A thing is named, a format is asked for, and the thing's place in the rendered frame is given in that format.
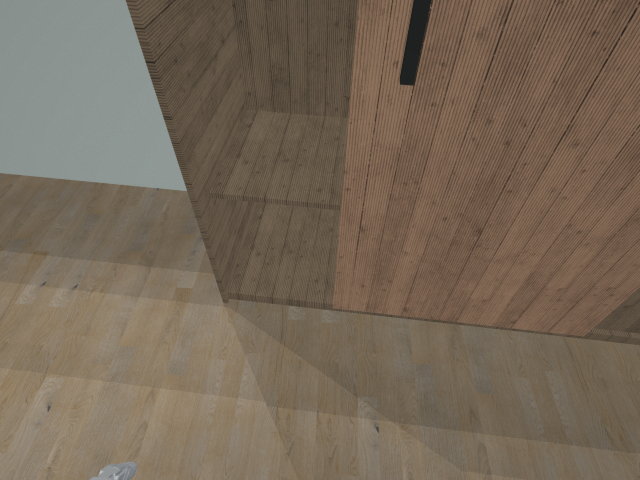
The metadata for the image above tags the wardrobe door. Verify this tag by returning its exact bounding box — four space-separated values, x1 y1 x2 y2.
594 288 640 333
332 0 640 336

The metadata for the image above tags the handle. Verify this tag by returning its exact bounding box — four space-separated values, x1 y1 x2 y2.
400 0 431 86

